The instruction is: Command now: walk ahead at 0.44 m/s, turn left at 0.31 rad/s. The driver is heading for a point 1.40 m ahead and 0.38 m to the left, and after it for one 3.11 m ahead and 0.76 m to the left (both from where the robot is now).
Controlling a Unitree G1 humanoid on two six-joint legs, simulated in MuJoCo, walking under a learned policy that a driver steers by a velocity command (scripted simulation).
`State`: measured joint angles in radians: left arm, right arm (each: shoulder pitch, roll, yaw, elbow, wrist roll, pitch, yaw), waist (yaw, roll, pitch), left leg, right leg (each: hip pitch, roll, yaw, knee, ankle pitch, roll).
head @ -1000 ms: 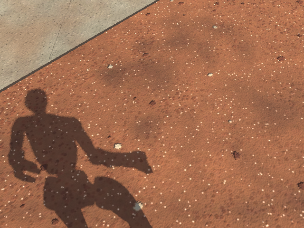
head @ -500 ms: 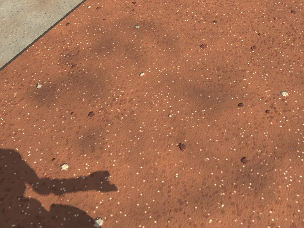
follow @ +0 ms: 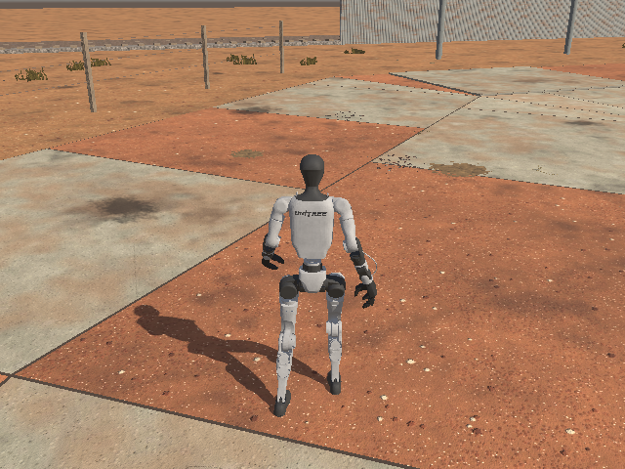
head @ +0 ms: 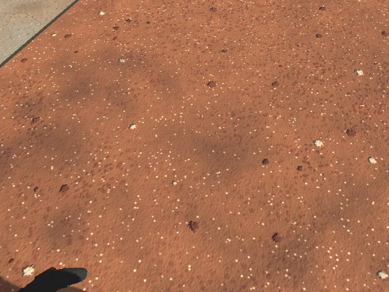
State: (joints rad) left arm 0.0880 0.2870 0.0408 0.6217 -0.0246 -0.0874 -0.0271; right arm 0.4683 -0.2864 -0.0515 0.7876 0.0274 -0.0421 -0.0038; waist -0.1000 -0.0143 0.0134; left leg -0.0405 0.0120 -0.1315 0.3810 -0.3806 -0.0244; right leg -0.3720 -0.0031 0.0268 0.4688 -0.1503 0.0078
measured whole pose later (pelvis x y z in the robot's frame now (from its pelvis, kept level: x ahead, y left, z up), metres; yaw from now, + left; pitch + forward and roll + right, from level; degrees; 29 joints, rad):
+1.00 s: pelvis +0.25 -0.02 +0.00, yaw +32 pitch +1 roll +1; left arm 0.19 0.28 0.05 0.72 0.02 -0.01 0.01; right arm 0.17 -0.35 -0.09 0.60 0.01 0.04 -0.03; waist 0.01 0.04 0.04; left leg -0.51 -0.14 -0.17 1.01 -0.46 -0.04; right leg -0.28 0.00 0.04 0.51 -0.24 -0.01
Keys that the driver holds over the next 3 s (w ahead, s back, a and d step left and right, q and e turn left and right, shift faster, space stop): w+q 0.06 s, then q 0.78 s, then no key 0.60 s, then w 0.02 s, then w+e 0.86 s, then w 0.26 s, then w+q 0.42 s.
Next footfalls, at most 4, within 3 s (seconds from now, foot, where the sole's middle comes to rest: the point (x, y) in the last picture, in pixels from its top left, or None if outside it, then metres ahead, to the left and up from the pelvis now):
0.44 left None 0.30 0.13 -0.77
0.88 right None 0.36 -0.09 -0.77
1.22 left None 0.18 0.11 -0.77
1.76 right None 0.42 -0.06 -0.77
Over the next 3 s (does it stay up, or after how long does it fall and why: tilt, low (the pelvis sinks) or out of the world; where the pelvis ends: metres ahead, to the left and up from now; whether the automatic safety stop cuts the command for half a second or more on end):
stays up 0.95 0.09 0.01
